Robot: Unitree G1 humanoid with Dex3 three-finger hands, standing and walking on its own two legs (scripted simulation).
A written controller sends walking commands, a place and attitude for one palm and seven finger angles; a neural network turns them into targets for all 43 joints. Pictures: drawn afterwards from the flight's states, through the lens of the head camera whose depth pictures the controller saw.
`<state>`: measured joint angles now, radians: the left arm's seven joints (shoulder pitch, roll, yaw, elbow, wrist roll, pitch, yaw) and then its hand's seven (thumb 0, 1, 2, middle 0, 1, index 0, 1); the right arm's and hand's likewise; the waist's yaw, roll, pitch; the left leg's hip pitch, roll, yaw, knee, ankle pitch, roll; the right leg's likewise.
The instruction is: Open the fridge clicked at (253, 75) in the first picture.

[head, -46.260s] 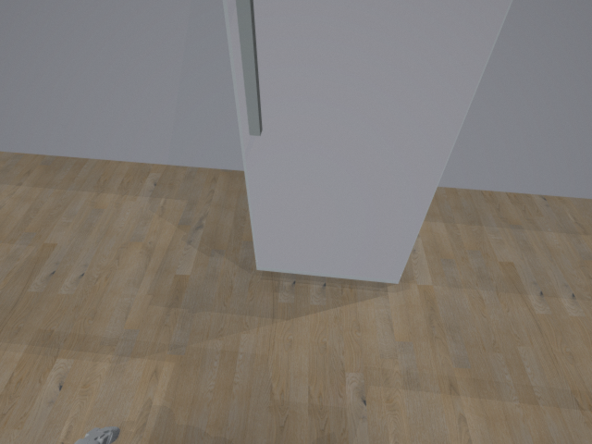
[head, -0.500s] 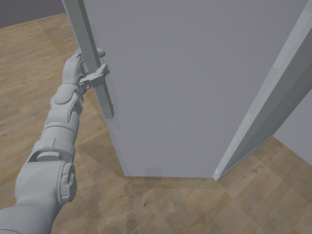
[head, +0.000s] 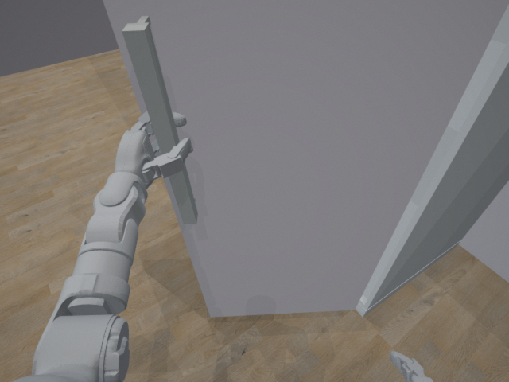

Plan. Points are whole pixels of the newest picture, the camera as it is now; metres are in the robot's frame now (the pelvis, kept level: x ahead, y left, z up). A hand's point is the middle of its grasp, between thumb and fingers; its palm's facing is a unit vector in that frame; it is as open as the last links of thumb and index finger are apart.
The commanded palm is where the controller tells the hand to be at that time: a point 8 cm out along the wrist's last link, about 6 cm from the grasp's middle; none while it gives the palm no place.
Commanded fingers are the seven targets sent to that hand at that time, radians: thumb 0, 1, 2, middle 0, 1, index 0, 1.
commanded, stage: walk backward, drawing the door open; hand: left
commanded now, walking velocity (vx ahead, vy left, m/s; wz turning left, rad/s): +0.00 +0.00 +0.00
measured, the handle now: (172, 140) +0.47 +0.15 +0.16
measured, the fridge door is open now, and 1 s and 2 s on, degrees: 60 88 109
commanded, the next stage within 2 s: stop walking and hold the door back in 2.00 s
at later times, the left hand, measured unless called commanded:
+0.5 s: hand (181, 214) +0.31 +0.11 +0.16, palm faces +0.00 -0.99 -0.17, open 7.2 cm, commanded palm +0.27 +0.16 +0.17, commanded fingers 0.00 0.90 0.90 -0.45 -1.40 -0.45 -1.40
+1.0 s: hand (224, 299) +0.19 +0.04 +0.15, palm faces +0.16 -0.97 -0.20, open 7.7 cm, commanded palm +0.15 +0.09 +0.17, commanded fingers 0.00 0.90 0.90 -0.45 -1.40 -0.45 -1.40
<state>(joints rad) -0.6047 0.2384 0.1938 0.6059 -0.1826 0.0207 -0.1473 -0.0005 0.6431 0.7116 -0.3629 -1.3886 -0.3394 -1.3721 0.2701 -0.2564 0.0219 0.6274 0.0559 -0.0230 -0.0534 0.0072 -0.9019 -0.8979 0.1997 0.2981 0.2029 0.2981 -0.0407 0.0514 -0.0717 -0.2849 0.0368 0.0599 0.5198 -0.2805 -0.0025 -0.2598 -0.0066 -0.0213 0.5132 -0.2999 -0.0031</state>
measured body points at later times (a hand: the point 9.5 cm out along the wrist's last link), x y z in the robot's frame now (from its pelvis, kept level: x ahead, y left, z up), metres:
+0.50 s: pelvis -0.05 +0.00 +0.00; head -0.02 -0.02 +0.45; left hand +0.30 +0.16 +0.17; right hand +0.14 -0.22 -0.09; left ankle -0.01 +0.12 -0.74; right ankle -0.02 -0.12 -0.74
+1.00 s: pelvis -0.10 -0.11 -0.02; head -0.05 -0.12 +0.43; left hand +0.17 +0.09 +0.16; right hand +0.08 -0.31 -0.13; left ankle -0.11 +0.04 -0.74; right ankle -0.03 -0.14 -0.71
